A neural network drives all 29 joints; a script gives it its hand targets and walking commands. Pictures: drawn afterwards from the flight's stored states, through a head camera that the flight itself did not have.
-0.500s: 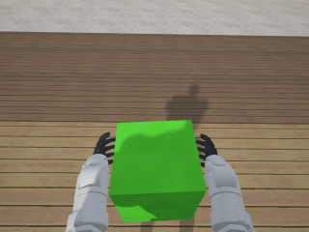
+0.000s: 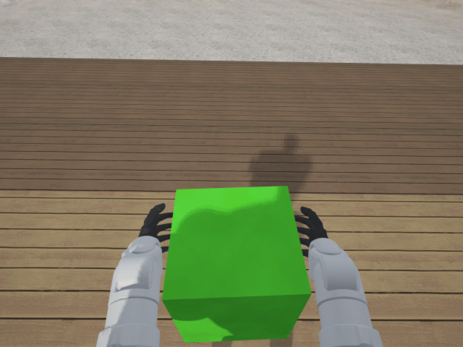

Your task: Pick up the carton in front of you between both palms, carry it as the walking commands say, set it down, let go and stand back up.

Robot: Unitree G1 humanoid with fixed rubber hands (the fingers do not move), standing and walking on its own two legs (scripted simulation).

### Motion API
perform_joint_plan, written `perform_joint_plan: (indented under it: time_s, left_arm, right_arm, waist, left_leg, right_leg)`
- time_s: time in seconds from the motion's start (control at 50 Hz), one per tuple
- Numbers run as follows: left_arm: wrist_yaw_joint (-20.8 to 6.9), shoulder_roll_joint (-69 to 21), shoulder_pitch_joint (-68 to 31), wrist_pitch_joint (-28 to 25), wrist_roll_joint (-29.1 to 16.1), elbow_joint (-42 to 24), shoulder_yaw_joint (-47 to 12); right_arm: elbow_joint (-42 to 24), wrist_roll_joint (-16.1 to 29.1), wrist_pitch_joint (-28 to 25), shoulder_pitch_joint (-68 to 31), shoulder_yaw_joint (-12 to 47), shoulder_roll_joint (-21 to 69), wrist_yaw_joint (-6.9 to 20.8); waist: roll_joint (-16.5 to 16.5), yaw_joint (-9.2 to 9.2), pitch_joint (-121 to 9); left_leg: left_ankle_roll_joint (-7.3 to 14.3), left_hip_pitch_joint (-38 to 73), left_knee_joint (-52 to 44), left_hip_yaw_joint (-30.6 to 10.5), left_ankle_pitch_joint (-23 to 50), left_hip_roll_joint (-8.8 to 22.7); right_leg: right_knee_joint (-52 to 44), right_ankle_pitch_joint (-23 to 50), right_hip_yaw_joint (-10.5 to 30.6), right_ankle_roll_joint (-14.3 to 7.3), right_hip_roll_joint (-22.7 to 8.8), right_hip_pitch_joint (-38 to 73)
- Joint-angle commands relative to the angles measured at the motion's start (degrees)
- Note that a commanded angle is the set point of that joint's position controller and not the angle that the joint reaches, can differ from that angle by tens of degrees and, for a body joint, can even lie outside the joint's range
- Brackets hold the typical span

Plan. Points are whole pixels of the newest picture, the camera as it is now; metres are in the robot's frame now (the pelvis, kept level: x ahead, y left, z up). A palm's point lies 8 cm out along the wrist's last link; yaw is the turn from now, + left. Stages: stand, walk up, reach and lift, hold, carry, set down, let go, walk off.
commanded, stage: hold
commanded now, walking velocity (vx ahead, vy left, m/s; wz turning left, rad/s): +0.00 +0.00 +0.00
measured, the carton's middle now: (234, 267) +0.28 +0.00 -0.04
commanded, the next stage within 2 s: carry in 0.66 s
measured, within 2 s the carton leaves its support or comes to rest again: neither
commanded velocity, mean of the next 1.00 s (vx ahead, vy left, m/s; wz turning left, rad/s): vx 0.19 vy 0.00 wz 0.00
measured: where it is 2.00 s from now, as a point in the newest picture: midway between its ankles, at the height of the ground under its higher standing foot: (221, 264)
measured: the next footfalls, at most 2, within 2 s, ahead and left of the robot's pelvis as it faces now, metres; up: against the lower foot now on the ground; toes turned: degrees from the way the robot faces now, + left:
left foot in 1.24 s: +0.26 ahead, +0.11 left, +0.00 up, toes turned +9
right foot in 1.64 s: +0.63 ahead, -0.08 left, +0.00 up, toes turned -10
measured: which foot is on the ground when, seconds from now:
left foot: down 0.00-1.00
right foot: down 0.00-1.00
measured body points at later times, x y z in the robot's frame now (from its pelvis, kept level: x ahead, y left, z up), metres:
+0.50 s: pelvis -0.01 +0.00 +0.00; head -0.06 +0.00 +0.45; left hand +0.29 +0.15 +0.05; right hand +0.29 -0.15 +0.04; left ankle +0.00 +0.12 -0.75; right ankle +0.01 -0.12 -0.75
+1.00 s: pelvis +0.07 +0.01 -0.01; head +0.04 +0.01 +0.44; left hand +0.37 +0.16 +0.07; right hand +0.36 -0.14 +0.06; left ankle +0.00 +0.13 -0.75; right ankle +0.04 -0.11 -0.74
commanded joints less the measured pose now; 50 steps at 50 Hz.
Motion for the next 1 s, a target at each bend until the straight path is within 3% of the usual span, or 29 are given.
perform_joint_plan:
  time_s: [0.0, 0.04, 0.18, 0.42, 0.62, 0.64, 0.68, 0.7, 0.78, 0.82, 0.84, 0.86, 0.88, 0.9, 0.92, 0.94, 0.96, 0.98]
  left_arm:
    - [-13.9, -55.4, -25.5, -0.3, -15.5, -3.7, -33.6]
    - [-13.6, -54.7, -25.0, 0.8, -15.8, -4.8, -33.9]
    - [-14.0, -52.6, -26.7, 2.8, -13.5, -0.9, -29.8]
    - [-14.5, -53.9, -31.5, 2.0, -13.5, 0.4, -29.7]
    - [-14.4, -53.8, -30.2, 2.1, -13.5, 0.0, -29.7]
    - [-14.4, -53.1, -30.6, 2.3, -13.9, -0.8, -30.4]
    - [-14.0, -52.9, -30.4, 2.5, -14.7, -2.7, -31.5]
    - [-13.8, -53.2, -31.4, 2.7, -15.6, -4.5, -32.7]
    - [-12.0, -52.1, -29.8, 6.1, -19.5, -11.8, -38.5]
    - [-11.1, -50.4, -29.5, 9.4, -21.0, -15.4, -41.0]
    - [-10.8, -49.8, -29.6, 11.2, -22.1, -16.8, -42.1]
    - [-10.5, -48.9, -30.3, 13.1, -23.2, -18.5, -43.2]
    - [-10.3, -48.4, -30.8, 15.0, -24.4, -19.5, -44.0]
    - [-10.2, -48.4, -31.2, 16.9, -26.2, -20.9, -45.1]
    - [-10.3, -48.4, -31.7, 18.5, -28.2, -22.5, -46.3]
    - [-10.4, -48.9, -31.3, 19.8, -30.2, -23.8, -47.2]
    - [-10.4, -49.5, -30.4, 20.9, -31.8, -24.9, -47.8]
    - [-10.2, -50.2, -28.0, 22.0, -32.6, -25.6, -48.0]
  right_arm:
    - [-7.1, 16.3, -1.8, -30.0, 33.7, 54.3, 13.7]
    - [-8.1, 16.5, -0.6, -29.5, 34.1, 53.7, 13.5]
    - [-3.6, 14.0, 1.4, -30.8, 29.6, 51.8, 13.7]
    - [-2.3, 14.0, 0.7, -35.5, 29.5, 53.3, 14.1]
    - [-2.7, 14.1, 0.7, -34.3, 29.5, 53.2, 14.0]
    - [-3.7, 14.4, 1.0, -34.7, 29.9, 52.8, 14.0]
    - [-5.7, 15.5, 1.2, -35.1, 31.2, 52.8, 13.8]
    - [-7.3, 16.4, 1.4, -36.0, 32.5, 52.9, 13.6]
    - [-14.1, 20.6, 4.8, -35.3, 38.4, 51.9, 12.4]
    - [-17.4, 22.6, 7.8, -35.3, 40.6, 50.4, 11.7]
    - [-18.7, 23.6, 9.6, -35.4, 41.5, 49.6, 11.4]
    - [-19.7, 24.5, 11.5, -35.1, 42.0, 48.7, 11.1]
    - [-20.1, 25.2, 13.4, -33.9, 42.1, 47.4, 10.7]
    - [-20.7, 25.5, 15.1, -32.5, 42.2, 46.4, 10.1]
    - [-22.6, 25.9, 16.7, -31.5, 42.6, 45.9, 9.4]
    - [-25.3, 26.8, 18.2, -31.3, 43.3, 45.9, 8.8]
    - [-28.1, 27.7, 19.5, -31.5, 43.8, 46.0, 8.4]
    - [-30.2, 28.6, 20.8, -30.6, 44.6, 46.5, 8.1]
  waist:
    - [-0.1, -0.07, -15.5]
    - [0.0, 0.05, -15.1]
    - [0.0, -0.06, -7.9]
    - [-0.2, -0.06, -10.5]
    - [0.0, -0.05, -11.4]
    - [-0.8, 0.2, -11.0]
    - [-1.2, 0.31, -11.2]
    - [-1.6, 0.16, -10.3]
    - [-5.1, 0.48, -15.9]
    - [-5.0, 0.5, -15.9]
    - [-2.5, 0.42, -14.4]
    - [2.3, 0.01, -12.7]
    - [9.6, -0.63, -12.0]
    - [14.2, -1.12, -10.4]
    - [13.4, -1.22, -9.1]
    - [10.6, -1.07, -10.1]
    - [8.3, -0.79, -13.0]
    - [6.6, -0.41, -16.7]
  left_leg:
    - [-1.0, 4.0, -2.2, 2.9, 16.6, -2.4]
    - [-1.0, 4.5, -2.7, 2.8, 16.8, -2.3]
    - [-0.6, 1.4, -4.1, 3.6, 6.5, -2.1]
    - [-0.4, 1.0, -3.3, 3.9, 4.5, -2.0]
    - [-0.6, 2.1, -3.3, 3.7, 7.8, -2.1]
    - [0.3, -4.9, 0.9, 1.5, 0.0, 6.8]
    - [1.3, -9.1, -0.2, 0.5, -22.3, 5.5]
    - [1.5, -11.3, 0.4, 0.6, -26.9, 5.3]
    - [0.6, -11.8, 8.5, 6.8, -12.5, 3.9]
    - [0.7, -12.4, 6.0, 7.3, -16.2, 4.3]
    - [1.3, -11.4, 3.2, 5.0, -19.2, 6.2]
    - [2.8, -8.2, -0.6, -0.5, -22.2, 10.1]
    - [5.2, -3.3, -6.0, -8.2, -23.4, 14.6]
    - [8.5, 1.9, -7.3, -15.4, -17.6, 19.1]
    - [10.6, 4.2, -6.2, -16.2, -7.9, 20.3]
    - [10.6, 4.2, -3.9, -12.9, 0.6, 19.5]
    - [9.2, 2.8, -0.5, -7.3, 5.3, 17.5]
    - [6.9, -2.1, 3.7, -0.8, 4.4, 14.9]
  right_leg:
    - [-2.0, 15.3, -3.0, 0.8, 2.6, 5.3]
    - [-2.4, 15.5, -2.9, 0.8, 2.6, 5.8]
    - [-3.8, 5.8, -3.5, 0.3, 2.1, 2.9]
    - [-3.0, 4.0, -3.6, 0.3, 2.0, 3.3]
    - [-3.0, 7.1, -3.5, 0.4, 2.1, 4.2]
    - [1.1, -0.6, -1.6, -0.4, -7.1, -2.3]
    - [-1.6, -24.6, 1.3, -1.6, -6.8, -7.2]
    - [-2.1, -30.4, 2.1, -2.0, -7.3, -9.1]
    - [-1.9, -22.4, 4.0, -4.2, -10.7, -6.9]
    - [-1.5, -25.6, 3.7, -4.8, -11.3, -8.4]
    - [0.9, -25.9, 1.4, -4.0, -10.4, -11.5]
    - [7.0, -23.3, -2.8, -2.5, -8.1, -16.9]
    - [16.0, -17.7, -9.0, -0.7, -5.0, -23.3]
    - [19.4, -15.7, -12.8, 0.1, -3.4, -30.4]
    - [16.6, -17.4, -14.1, -0.1, -3.6, -33.2]
    - [12.2, -15.8, -14.8, -0.3, -3.3, -30.3]
    - [7.2, -11.4, -16.2, -0.2, -2.6, -23.5]
    - [3.1, -7.0, -16.8, -0.3, -2.4, -12.0]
